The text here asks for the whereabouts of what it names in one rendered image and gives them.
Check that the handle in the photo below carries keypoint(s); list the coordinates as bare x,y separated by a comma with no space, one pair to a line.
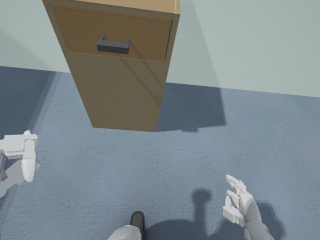
113,46

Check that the left robot foot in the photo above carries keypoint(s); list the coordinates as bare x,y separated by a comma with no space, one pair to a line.
137,220

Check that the left robot hand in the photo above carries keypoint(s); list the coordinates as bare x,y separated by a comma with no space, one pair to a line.
19,146

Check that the right robot forearm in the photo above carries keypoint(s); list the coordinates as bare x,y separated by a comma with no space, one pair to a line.
255,230

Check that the robot left thigh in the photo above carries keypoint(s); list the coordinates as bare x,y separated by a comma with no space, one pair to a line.
125,233

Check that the cabinet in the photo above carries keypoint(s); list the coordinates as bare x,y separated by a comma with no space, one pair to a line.
119,92

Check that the drawer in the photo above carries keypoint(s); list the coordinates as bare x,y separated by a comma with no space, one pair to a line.
82,28

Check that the right robot hand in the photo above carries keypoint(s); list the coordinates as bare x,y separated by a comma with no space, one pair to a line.
245,208

